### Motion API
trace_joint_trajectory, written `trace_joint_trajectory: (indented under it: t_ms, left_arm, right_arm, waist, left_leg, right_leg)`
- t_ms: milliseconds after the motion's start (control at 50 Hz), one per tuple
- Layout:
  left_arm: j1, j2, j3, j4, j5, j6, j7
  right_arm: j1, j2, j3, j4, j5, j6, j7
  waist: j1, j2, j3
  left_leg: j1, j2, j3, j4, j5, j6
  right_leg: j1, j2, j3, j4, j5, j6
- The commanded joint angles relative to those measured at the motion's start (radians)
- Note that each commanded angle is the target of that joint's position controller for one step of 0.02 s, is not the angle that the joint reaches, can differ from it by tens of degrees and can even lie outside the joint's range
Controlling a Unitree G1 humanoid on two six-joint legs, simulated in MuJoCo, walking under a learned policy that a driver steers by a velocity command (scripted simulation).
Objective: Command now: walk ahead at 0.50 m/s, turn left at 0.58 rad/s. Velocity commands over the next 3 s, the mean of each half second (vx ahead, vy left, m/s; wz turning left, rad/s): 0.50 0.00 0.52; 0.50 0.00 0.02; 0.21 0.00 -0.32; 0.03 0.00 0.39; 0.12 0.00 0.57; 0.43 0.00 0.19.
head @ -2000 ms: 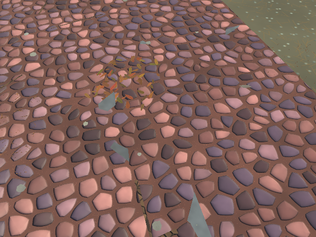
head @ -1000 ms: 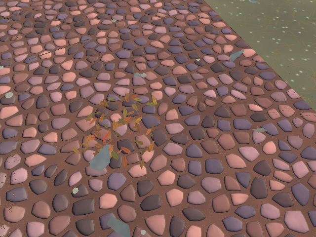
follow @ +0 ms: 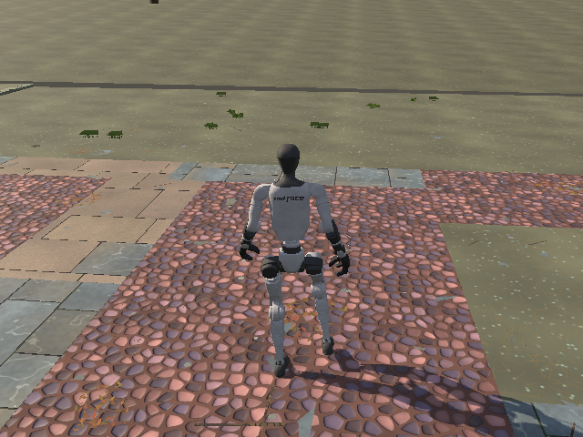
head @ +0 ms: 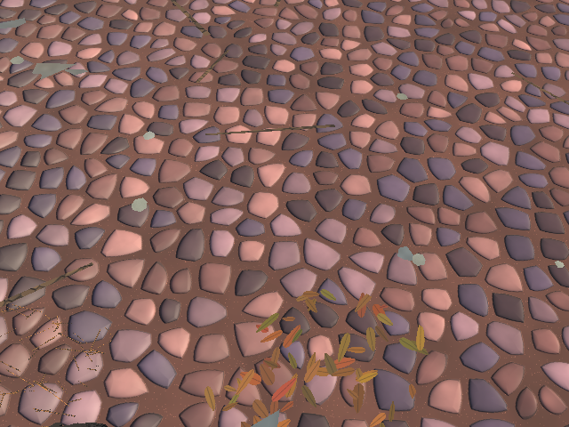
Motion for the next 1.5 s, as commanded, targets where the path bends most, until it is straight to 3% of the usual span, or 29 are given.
trace_joint_trajectory:
  t_ms: [20, 140, 200, 220, 240, 260, 280, 320, 420, 500, 640, 680, 720, 740, 760, 780, 800, 860, 940, 1080, 1140, 1200, 1240, 1260, 1280, 1300, 1340, 1420, 1500]
  left_arm:
    - [-0.06, 0.039, 0.004, -0.072, 0.0, -0.005, -0.002]
    - [-0.15, 0.085, 0.015, -0.121, -0.021, -0.027, -0.028]
    - [-0.02, 0.121, 0.036, -0.093, -0.02, -0.043, -0.029]
    - [0.095, 0.156, 0.051, -0.074, -0.004, -0.049, -0.023]
    - [0.255, 0.215, 0.064, -0.061, 0.002, -0.044, -0.014]
    - [0.298, 0.269, 0.077, -0.022, 0.007, -0.031, -0.025]
    - [0.248, 0.151, 0.052, -0.054, -0.014, -0.027, -0.027]
    - [0.159, 0.087, 0.028, -0.067, -0.005, -0.012, -0.021]
    - [0.161, 0.076, 0.024, -0.012, -0.006, -0.025, -0.027]
    - [0.176, 0.12, 0.034, 0.016, -0.019, -0.018, -0.024]
    - [0.285, 0.168, 0.04, 0.08, -0.043, 0.018, -0.02]
    - [0.278, 0.185, 0.043, 0.092, -0.048, 0.03, -0.016]
    - [0.267, 0.168, 0.033, 0.095, -0.049, 0.037, -0.009]
    - [0.261, 0.116, 0.009, 0.068, -0.02, 0.033, -0.006]
    - [0.366, -0.001, -0.029, 0.041, -0.012, 0.011, -0.015]
    - [0.303, 0.105, -0.004, 0.055, -0.036, -0.007, -0.021]
    - [0.222, 0.141, 0.007, 0.026, -0.061, -0.014, -0.025]
    - [0.201, 0.112, 0.012, 0.037, -0.039, 0.01, -0.021]
    - [0.196, 0.06, 0.008, 0.035, -0.04, 0.053, -0.013]
    - [-0.003, 0.009, -0.009, -0.041, -0.013, 0.04, -0.045]
    - [-0.031, 0.026, -0.003, -0.084, -0.016, 0.043, -0.069]
    - [0.074, 0.085, 0.026, -0.09, -0.012, 0.047, -0.085]
    - [0.272, 0.197, 0.073, -0.055, -0.009, 0.044, -0.059]
    - [0.254, 0.288, 0.082, -0.072, -0.004, 0.054, -0.035]
    - [0.261, 0.267, 0.072, -0.114, 0.004, 0.052, -0.04]
    - [0.213, 0.213, 0.065, -0.138, -0.002, 0.057, -0.041]
    - [0.094, 0.094, 0.026, -0.146, -0.025, 0.069, -0.027]
    - [0.037, 0.056, 0.004, -0.116, 0.02, 0.063, -0.023]
    - [0.033, 0.088, 0.011, -0.079, 0.027, 0.07, -0.008]
  right_arm:
    - [-0.017, -0.178, -0.046, -0.076, 0.006, -0.01, -0.021]
    - [0.052, -0.168, -0.045, -0.055, 0.013, 0.005, -0.028]
    - [0.017, -0.157, -0.043, -0.07, 0.008, 0.014, -0.032]
    - [0.009, -0.114, -0.026, -0.083, 0.002, 0.011, -0.027]
    - [0.034, -0.057, -0.004, -0.105, -0.02, 0.009, -0.027]
    - [0.186, -0.035, 0.004, -0.133, 0.025, -0.002, -0.024]
    - [0.152, -0.152, -0.015, -0.095, 0.035, 0.001, -0.028]
    - [-0.012, -0.179, -0.028, -0.119, 0.012, 0.013, -0.027]
    - [-0.039, -0.079, -0.013, -0.138, 0.01, 0.019, -0.013]
    - [-0.139, -0.059, 0.005, -0.165, -0.004, 0.006, -0.001]
    - [-0.332, -0.064, 0.015, -0.221, 0.009, -0.016, 0.029]
    - [-0.303, -0.091, 0.004, -0.22, 0.006, -0.018, 0.032]
    - [-0.072, -0.159, -0.036, -0.147, -0.006, -0.016, 0.023]
    - [0.111, -0.235, -0.06, -0.112, -0.015, -0.01, 0.008]
    - [0.131, -0.321, -0.068, -0.103, -0.017, -0.008, 0.007]
    - [0.137, -0.223, -0.046, -0.105, -0.008, -0.011, 0.01]
    - [0.07, -0.186, -0.03, -0.108, -0.009, -0.016, 0.01]
    - [-0.076, -0.102, -0.006, -0.109, -0.024, -0.031, 0.015]
    - [-0.084, -0.118, -0.018, -0.067, -0.032, -0.064, 0.009]
    - [-0.062, -0.153, -0.023, -0.017, -0.028, -0.051, -0.026]
    - [-0.035, -0.181, -0.032, 0.002, -0.011, -0.021, -0.039]
    - [-0.07, -0.211, -0.044, -0.012, 0.005, 0.014, -0.06]
    - [-0.056, -0.184, -0.032, -0.03, -0.004, 0.018, -0.063]
    - [0.062, -0.052, 0.006, -0.056, -0.069, 0.005, -0.046]
    - [0.091, -0.101, 0.013, -0.057, -0.041, -0.012, -0.026]
    - [-0.011, -0.169, -0.005, -0.067, -0.003, -0.014, -0.017]
    - [-0.081, -0.157, -0.002, -0.059, -0.007, 0.009, -0.034]
    - [-0.011, -0.096, 0.008, -0.027, -0.012, 0.054, -0.046]
    - [-0.046, -0.102, 0.012, -0.011, -0.005, 0.06, -0.045]
  waist:
    - [0.005, 0.093, -0.041]
    - [-0.026, 0.132, -0.039]
    - [0.053, 0.168, -0.075]
    - [0.109, 0.138, -0.171]
    - [0.153, -0.011, -0.323]
    - [0.065, -0.382, -0.385]
    - [0.096, -0.202, -0.278]
    - [0.102, -0.032, -0.101]
    - [0.053, -0.061, -0.034]
    - [0.067, -0.032, -0.026]
    - [0.123, -0.055, 0.019]
    - [0.084, -0.072, 0.0]
    - [-0.042, -0.05, -0.143]
    - [-0.113, 0.059, -0.283]
    - [-0.033, 0.321, -0.396]
    - [-0.08, 0.217, -0.387]
    - [-0.067, 0.181, -0.236]
    - [0.028, 0.124, -0.091]
    - [0.059, 0.096, -0.033]
    - [0.002, 0.072, 0.025]
    - [-0.006, 0.092, -0.001]
    - [0.061, 0.127, -0.075]
    - [0.156, 0.005, -0.2]
    - [0.04, -0.254, -0.307]
    - [0.08, -0.187, -0.529]
    - [0.12, -0.057, -0.467]
    - [0.071, 0.059, -0.255]
    - [-0.002, -0.046, -0.188]
    - [0.032, -0.08, -0.203]
  left_leg:
    - [-0.06, 0.19, -0.155, -0.112, 0.217, 0.138]
    - [0.043, 0.24, -0.288, -0.006, 0.079, 0.098]
    - [0.068, 0.23, -0.335, 0.12, 0.158, 0.064]
    - [0.012, 0.175, -0.289, 0.288, 0.17, 0.031]
    - [-0.139, 0.09, -0.179, 0.586, -0.078, -0.013]
    - [-0.503, 0.006, -0.105, 0.868, -0.456, -0.062]
    - [-0.6, 0.091, -0.136, 0.978, -0.385, -0.076]
    - [-0.568, 0.158, -0.078, 0.959, -0.215, -0.086]
    - [-0.481, 0.204, -0.05, 0.768, -0.127, -0.089]
    - [-0.5, 0.221, -0.008, 0.529, 0.038, -0.102]
    - [-0.405, 0.177, 0.075, 0.244, 0.105, -0.075]
    - [-0.327, 0.15, 0.094, 0.195, 0.05, -0.043]
    - [0.031, 0.1, 0.132, 0.138, 0.093, 0.008]
    - [0.334, 0.278, -0.073, 0.173, 0.128, 0.07]
    - [0.599, 0.505, -0.555, 0.056, -0.043, 0.234]
    - [0.572, 0.497, -0.627, -0.018, -0.163, 0.227]
    - [0.451, 0.47, -0.469, -0.033, -0.118, 0.184]
    - [0.13, 0.37, -0.2, -0.125, 0.069, 0.125]
    - [0.031, 0.362, -0.041, -0.214, 0.177, 0.122]
    - [0.047, 0.311, 0.215, -0.174, 0.482, 0.047]
    - [0.17, 0.349, 0.227, -0.079, 0.587, 0.033]
    - [0.235, 0.36, 0.232, 0.136, 0.827, -0.003]
    - [0.06, 0.253, 0.263, 0.559, 0.55, -0.095]
    - [-0.304, 0.095, 0.23, 0.911, -0.455, -0.166]
    - [-0.434, 0.02, -0.002, 1.129, -0.575, -0.182]
    - [-0.48, 0.08, -0.059, 1.126, -0.473, -0.162]
    - [-0.485, 0.173, -0.02, 0.98, -0.337, -0.157]
    - [-0.206, 0.197, 0.018, 0.691, -0.27, -0.171]
    - [-0.114, 0.201, 0.034, 0.485, -0.123, -0.171]
  right_leg:
    - [0.079, 0.058, -0.044, -0.217, 0.198, 0.022]
    - [0.149, 0.107, -0.007, -0.428, 0.227, -0.01]
    - [0.314, 0.118, -0.029, -0.486, 0.135, -0.064]
    - [0.518, 0.051, 0.018, -0.475, 0.13, -0.109]
    - [0.789, -0.133, 0.216, -0.462, 0.077, -0.163]
    - [1.019, -0.323, 0.721, -0.59, -0.191, -0.322]
    - [0.946, -0.301, 0.699, -0.63, -0.383, -0.29]
    - [0.695, -0.209, 0.38, -0.65, -0.184, -0.222]
    - [0.519, -0.125, 0.127, -0.748, 0.092, -0.254]
    - [0.554, -0.119, 0.026, -0.777, 0.216, -0.265]
    - [0.638, -0.144, -0.041, -0.741, 0.259, -0.225]
    - [0.676, -0.158, -0.051, -0.675, 0.4, -0.206]
    - [0.604, -0.09, -0.131, -0.397, 0.623, -0.157]
    - [0.391, -0.039, -0.169, -0.088, 0.359, -0.113]
    - [0.018, 0.139, -0.124, 0.247, -0.348, -0.058]
    - [-0.098, 0.101, 0.005, 0.365, -0.401, -0.068]
    - [-0.16, 0.056, -0.005, 0.377, -0.318, -0.081]
    - [-0.021, -0.032, -0.005, 0.25, -0.121, -0.068]
    - [-0.017, -0.023, 0.028, 0.17, -0.001, -0.038]
    - [0.05, 0.038, -0.08, -0.23, 0.334, -0.04]
    - [0.044, 0.061, -0.11, -0.298, 0.254, -0.063]
    - [0.16, 0.13, -0.162, -0.33, 0.091, -0.112]
    - [0.518, 0.105, -0.051, -0.46, 0.476, -0.19]
    - [0.85, -0.15, 0.289, -0.323, 1.03, -0.346]
    - [0.982, -0.279, 0.608, -0.422, 0.874, -0.517]
    - [0.907, -0.221, 0.495, -0.474, 0.7, -0.469]
    - [0.634, -0.152, 0.299, -0.518, 0.5, -0.366]
    - [0.309, -0.068, 0.105, -0.592, 0.497, -0.325]
    - [0.315, -0.079, 0.052, -0.626, 0.292, -0.303]
Next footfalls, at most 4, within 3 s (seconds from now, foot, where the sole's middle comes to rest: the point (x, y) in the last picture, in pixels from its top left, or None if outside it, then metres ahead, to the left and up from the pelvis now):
0.22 right None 0.32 -0.14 -0.78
0.74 left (196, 407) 0.51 0.18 -0.78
1.24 right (261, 287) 0.83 0.03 -0.78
1.68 left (173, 314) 0.75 0.26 -0.78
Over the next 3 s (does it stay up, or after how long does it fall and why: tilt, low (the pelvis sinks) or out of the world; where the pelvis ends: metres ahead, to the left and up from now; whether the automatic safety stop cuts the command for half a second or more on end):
stays up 0.94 0.32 -0.03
